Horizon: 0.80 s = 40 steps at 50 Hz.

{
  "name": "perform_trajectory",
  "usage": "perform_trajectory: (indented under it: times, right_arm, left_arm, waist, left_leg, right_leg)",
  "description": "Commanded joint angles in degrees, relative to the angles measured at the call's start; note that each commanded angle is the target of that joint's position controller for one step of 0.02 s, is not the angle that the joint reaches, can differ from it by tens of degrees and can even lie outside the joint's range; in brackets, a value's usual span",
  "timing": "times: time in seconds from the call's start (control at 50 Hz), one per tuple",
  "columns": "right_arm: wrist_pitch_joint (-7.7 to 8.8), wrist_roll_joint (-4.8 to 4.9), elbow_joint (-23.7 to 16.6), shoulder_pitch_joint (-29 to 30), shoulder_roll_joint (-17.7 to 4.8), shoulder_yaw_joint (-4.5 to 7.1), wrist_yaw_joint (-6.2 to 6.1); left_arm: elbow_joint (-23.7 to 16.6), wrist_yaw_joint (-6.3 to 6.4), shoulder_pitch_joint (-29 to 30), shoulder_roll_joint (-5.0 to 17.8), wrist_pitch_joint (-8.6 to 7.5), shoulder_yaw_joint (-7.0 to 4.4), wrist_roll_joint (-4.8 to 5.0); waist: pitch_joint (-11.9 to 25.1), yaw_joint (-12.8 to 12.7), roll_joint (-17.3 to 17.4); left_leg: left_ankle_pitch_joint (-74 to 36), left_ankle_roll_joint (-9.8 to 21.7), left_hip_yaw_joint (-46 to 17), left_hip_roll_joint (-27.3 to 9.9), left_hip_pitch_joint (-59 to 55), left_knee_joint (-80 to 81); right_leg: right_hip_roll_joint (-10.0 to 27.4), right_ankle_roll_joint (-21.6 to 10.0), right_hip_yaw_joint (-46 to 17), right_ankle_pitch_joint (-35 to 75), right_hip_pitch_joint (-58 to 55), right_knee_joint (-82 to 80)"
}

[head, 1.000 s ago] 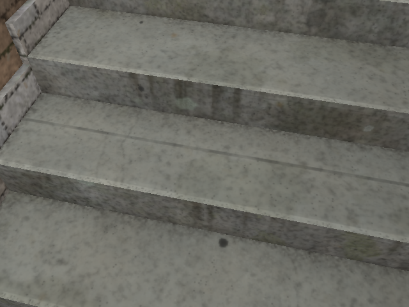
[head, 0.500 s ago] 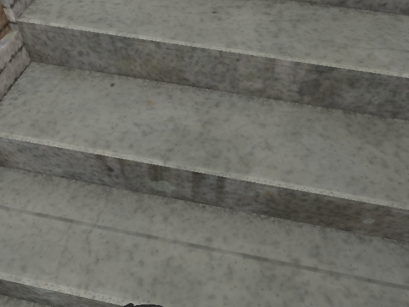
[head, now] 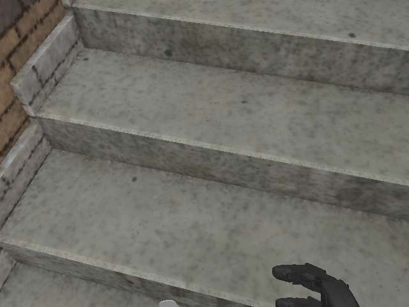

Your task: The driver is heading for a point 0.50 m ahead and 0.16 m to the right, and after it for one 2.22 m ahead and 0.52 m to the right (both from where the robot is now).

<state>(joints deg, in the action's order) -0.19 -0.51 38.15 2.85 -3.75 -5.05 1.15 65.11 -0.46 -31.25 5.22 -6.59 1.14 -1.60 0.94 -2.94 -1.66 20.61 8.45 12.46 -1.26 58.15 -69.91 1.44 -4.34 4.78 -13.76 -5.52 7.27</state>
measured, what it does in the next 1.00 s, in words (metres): climbs, turning right: right foot 0.15 m higher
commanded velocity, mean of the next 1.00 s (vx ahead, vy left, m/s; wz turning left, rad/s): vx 0.50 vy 0.00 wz -0.34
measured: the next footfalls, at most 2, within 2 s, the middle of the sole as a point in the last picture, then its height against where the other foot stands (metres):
right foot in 0.58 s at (275, 256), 0.15 m higher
left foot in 1.04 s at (222, 119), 0.15 m higher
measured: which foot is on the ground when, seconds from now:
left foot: down 0.00-0.60, up 0.62-1.00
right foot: down 0.00-0.02, up 0.04-0.56, down 0.58-1.00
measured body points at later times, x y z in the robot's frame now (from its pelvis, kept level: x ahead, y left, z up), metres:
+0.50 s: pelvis +0.30 +0.01 +0.14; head +0.30 +0.02 +0.59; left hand +0.52 +0.17 +0.04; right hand +0.17 -0.14 -0.01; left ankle +0.18 +0.07 -0.60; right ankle +0.45 -0.13 -0.33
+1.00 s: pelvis +0.60 -0.03 +0.29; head +0.59 -0.02 +0.74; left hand +0.55 +0.16 +0.13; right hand +0.81 -0.26 +0.24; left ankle +0.80 +0.04 -0.27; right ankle +0.46 -0.11 -0.45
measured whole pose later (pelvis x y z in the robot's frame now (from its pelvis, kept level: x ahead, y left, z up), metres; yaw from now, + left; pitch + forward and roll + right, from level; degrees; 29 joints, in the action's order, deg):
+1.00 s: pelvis +0.60 -0.03 +0.29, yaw -21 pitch +6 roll +1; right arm 1.6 -2.8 41.6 4.6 -7.7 -5.6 1.6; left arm 64.5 -5.0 -32.0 4.6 -5.7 2.3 -3.7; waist 9.3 -5.6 -2.0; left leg 24.1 4.8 1.4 -4.4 67.8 -84.9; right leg -3.5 -3.1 -10.4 -21.6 9.7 25.7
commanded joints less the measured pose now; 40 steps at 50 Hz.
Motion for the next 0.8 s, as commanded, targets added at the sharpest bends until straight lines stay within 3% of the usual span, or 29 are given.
perform_trajectory:
  times: [0.02,0.04,0.06,0.08,0.1,0.12,0.14,0.16,0.18,0.2,0.22,0.24,0.26,0.3,0.36,0.38,0.46,0.5,0.52,0.58,0.6,0.62,0.64,0.66,0.68,0.72,0.74,0.76,0.8]
  right_arm:
    - [0.76,-1.21,3.3,-22.1,-12.4,5.71,0.85]
    - [2.40,-1.30,8.1,-30.9,-16.4,7.49,-0.94]
    - [1.21,-1.03,8.8,-30.7,-19.3,9.48,-1.77]
    - [1.66,-0.41,9.6,-21.2,-19.1,9.92,-1.71]
    - [1.55,-5.04,13.0,-24.4,-13.6,7.41,0.40]
    - [3.15,-0.24,14.6,-17.0,-9.4,7.93,-1.07]
    - [4.33,-0.04,17.5,-17.3,-4.6,6.67,-0.96]
    - [3.43,-5.28,18.3,-15.2,-1.5,4.38,1.77]
    - [3.68,-7.13,20.5,-19.0,-1.2,3.86,2.60]
    - [4.05,-7.26,22.0,-20.8,-2.4,3.66,3.22]
    - [4.87,-5.76,22.1,-21.1,-5.1,4.67,3.33]
    - [6.05,-5.33,21.3,-19.4,-4.0,4.04,2.98]
    - [6.50,-6.27,22.2,-22.3,-4.0,3.67,2.66]
    - [6.23,-7.30,23.7,-26.5,-4.0,2.79,2.51]
    - [6.35,-8.84,26.6,-33.4,-5.5,2.24,2.61]
    - [6.27,-9.19,27.1,-36.2,-5.5,1.91,3.09]
    - [6.10,-7.22,28.6,-43.4,-7.7,1.54,4.30]
    - [7.31,-4.83,23.0,-31.4,-10.3,1.85,4.45]
    - [7.83,-3.56,22.9,-30.9,-15.3,2.50,4.49]
    - [8.33,-1.12,23.7,-31.3,-22.1,4.99,4.49]
    - [8.04,-3.63,24.2,-32.3,-21.8,5.48,5.08]
    - [8.23,-8.22,23.4,-35.5,-16.2,4.41,5.78]
    - [7.02,-7.72,21.5,-31.1,-12.9,3.54,7.31]
    - [5.75,-2.65,19.9,-24.7,-12.8,4.89,7.65]
    - [6.18,-2.22,18.6,-23.4,-10.6,4.83,6.11]
    - [5.24,-4.57,13.7,-15.4,-8.4,3.89,4.70]
    - [4.89,-4.31,12.1,-14.2,-6.5,2.93,3.96]
    - [3.97,-4.25,11.3,-14.9,-7.1,2.72,3.17]
    - [3.27,-2.72,10.6,-13.9,-9.2,2.72,2.40]
  left_arm:
    - [-6.5,-1.61,4.8,16.1,-1.63,-5.09,1.84]
    - [-8.7,-1.08,-1.6,11.6,-2.19,-4.07,4.66]
    - [-9.1,-2.39,1.4,12.3,-2.82,-5.37,2.25]
    - [-11.2,-2.52,2.4,7.8,-2.32,-5.12,0.23]
    - [-7.0,-6.02,4.0,6.4,1.10,-4.67,0.73]
    - [-18.2,-2.17,8.9,1.8,-0.97,-3.69,-1.72]
    - [-18.2,-1.01,10.5,3.6,-0.86,-3.87,-1.46]
    - [-14.9,-4.12,10.4,1.0,1.54,-1.67,1.39]
    - [-15.3,-4.72,9.8,3.1,2.36,-1.90,1.49]
    - [-15.4,-5.00,9.8,2.4,2.50,-1.41,1.18]
    - [-16.8,-5.32,10.7,2.4,2.56,-1.28,1.07]
    - [-15.7,-5.09,11.3,4.1,2.09,-1.75,0.88]
    - [-15.5,-5.08,13.3,4.9,2.17,-1.53,1.64]
    - [-16.0,-5.20,17.4,4.3,2.65,-0.65,1.47]
    - [-20.7,-4.61,29.0,4.4,2.80,0.38,1.51]
    - [-22.3,-4.17,33.7,6.8,3.18,0.09,1.67]
    - [-25.5,-3.00,43.9,5.4,7.06,0.18,0.83]
    - [-24.9,-4.20,39.6,5.8,7.47,-0.43,0.18]
    - [-27.2,-5.29,41.1,4.3,8.52,0.26,0.49]
    - [-25.4,-5.33,32.1,9.1,7.99,-1.96,0.53]
    - [-21.3,-3.73,21.8,11.2,7.02,-3.25,1.19]
    - [-16.2,-2.53,8.3,15.0,6.74,-4.50,1.88]
    - [-10.3,-1.77,-5.7,15.6,6.82,-4.37,-0.70]
    - [-10.2,-1.58,-7.8,15.2,5.96,-5.13,-4.00]
    - [-8.9,-1.36,-3.0,14.9,4.47,-5.05,-2.88]
    - [-5.6,-2.11,5.2,6.2,3.99,-2.85,-1.67]
    - [-5.2,-2.58,11.4,2.8,3.97,-1.26,-1.20]
    - [-4.3,-3.25,14.1,0.7,3.35,0.16,-2.17]
    - [-4.7,-3.08,17.4,3.1,1.34,-0.09,-2.39]
  waist:
    - [17.7,15.5,-9.9]
    - [24.2,12.8,5.7]
    - [24.5,13.9,12.0]
    - [18.3,8.2,9.1]
    - [-1.8,12.3,2.7]
    - [3.9,1.0,2.1]
    - [1.6,0.3,-2.2]
    - [-1.1,3.0,-3.8]
    - [-1.0,1.7,-3.0]
    - [0.2,0.3,-2.0]
    - [0.9,-1.4,0.7]
    - [3.1,-3.0,3.3]
    - [3.3,-2.1,7.1]
    - [1.4,-1.3,6.0]
    - [-0.1,1.7,3.6]
    - [0.6,3.4,3.1]
    - [-0.6,6.4,7.6]
    - [1.1,0.0,6.6]
    - [5.3,-1.9,11.4]
    - [2.2,-4.9,12.2]
    - [6.4,-4.9,12.0]
    - [18.1,-5.3,5.2]
    - [22.4,-9.5,-7.4]
    - [12.6,-10.9,-6.2]
    - [7.3,-7.1,-6.1]
    - [5.3,-0.7,-0.1]
    - [4.9,3.4,3.2]
    - [4.6,6.4,6.1]
    - [2.9,7.5,3.5]
  left_leg:
    - [2.0,4.5,-6.0,5.7,-39.2,13.4]
    - [7.9,10.8,-35.2,-8.9,-58.5,23.4]
    - [15.5,12.4,-62.7,-15.9,-58.7,50.0]
    - [26.2,9.7,-65.1,-17.1,-51.2,55.5]
    - [24.0,5.3,-58.7,-13.7,-36.8,51.9]
    - [19.3,3.6,-46.0,-15.1,-35.9,51.4]
    - [11.8,2.5,-36.2,-11.9,-34.9,49.1]
    - [-0.5,1.4,-36.3,-12.1,-33.0,49.3]
    - [-7.8,0.1,-31.1,-11.2,-34.2,48.0]
    - [-11.0,-1.1,-26.4,-10.0,-35.1,47.9]
    - [-14.4,-2.0,-17.4,-7.6,-37.4,48.2]
    - [-16.0,-2.2,-12.9,-6.0,-36.1,49.2]
    - [-14.3,-1.9,-12.9,-6.0,-36.9,50.3]
    - [-9.3,-2.1,-14.6,-7.3,-38.0,51.2]
    - [-12.7,-3.3,-11.4,-7.6,-43.5,53.4]
    - [-14.9,-3.4,-10.3,-8.7,-44.6,54.5]
    - [-37.1,0.8,-11.1,-14.5,-56.1,59.5]
    - [-66.5,-1.1,-2.7,-12.9,-46.0,58.8]
    - [-88.0,1.8,-1.3,-14.2,-40.0,58.7]
    - [-105.5,1.4,-1.8,-16.6,-58.9,46.9]
    - [-109.8,0.6,-1.6,-15.8,-54.9,36.8]
    - [-96.4,-2.5,-6.2,-13.0,-35.1,20.5]
    - [-25.7,-5.2,-9.7,-1.2,-15.4,-3.7]
    - [-18.8,-0.6,-22.1,4.2,-3.5,-25.3]
    - [-20.9,-0.4,-25.5,2.7,1.1,-37.2]
    - [-17.1,2.7,-25.1,4.8,9.0,-50.9]
    - [-15.6,4.1,-24.6,3.1,11.2,-52.1]
    - [-17.5,4.6,-22.7,1.8,12.1,-49.0]
    - [-10.4,3.1,-17.2,-0.6,9.7,-43.5]
  right_leg:
    - [12.4,-5.4,-0.7,94.2,-2.2,32.6]
    - [4.0,-1.7,-2.4,64.9,25.1,54.7]
    - [-6.5,-0.7,-7.1,4.7,33.2,75.4]
    - [-4.3,-0.7,-14.5,6.2,40.1,93.1]
    - [-5.8,-4.1,-26.9,21.7,55.2,103.0]
    - [-1.8,-3.3,-13.4,13.2,49.4,101.3]
    - [-1.1,-3.9,-11.3,10.3,53.0,103.0]
    - [-4.0,-10.8,-25.5,20.0,61.8,109.4]
    - [-3.8,-12.6,-24.8,23.1,67.5,108.4]
    - [-3.8,-13.5,-24.3,23.1,71.7,110.6]
    - [-3.4,-13.9,-20.1,19.0,74.7,109.4]
    - [-1.7,-13.4,-17.0,18.1,74.3,109.7]
    - [-2.0,-12.7,-14.5,14.3,78.3,120.7]
    - [-2.2,-12.6,-14.8,13.2,86.7,128.4]
    - [0.7,-12.9,-11.5,17.3,91.4,117.1]
    - [1.5,-11.3,-10.4,20.0,90.0,108.8]
    - [2.9,-7.0,-1.6,12.5,91.8,93.6]
    - [1.8,-7.6,4.2,8.3,70.6,82.4]
    - [-0.8,-6.3,7.0,7.5,54.3,79.9]
    - [-9.6,-3.5,10.2,-6.8,48.3,52.4]
    - [-10.8,-5.4,5.7,-1.7,35.6,50.5]
    - [-7.1,-12.4,-12.3,15.2,8.8,52.9]
    - [3.4,-20.9,-39.2,10.0,-5.5,31.6]
    - [5.7,-16.4,-49.6,-10.4,3.4,18.5]
    - [6.9,-16.7,-49.6,-12.3,12.0,18.7]
    - [5.4,-16.8,-40.9,-5.2,18.4,18.9]
    - [3.9,-13.6,-34.4,-2.3,23.3,19.3]
    - [2.5,-12.1,-28.6,2.9,26.8,19.1]
    - [-0.4,-10.3,-18.6,4.8,34.8,15.8]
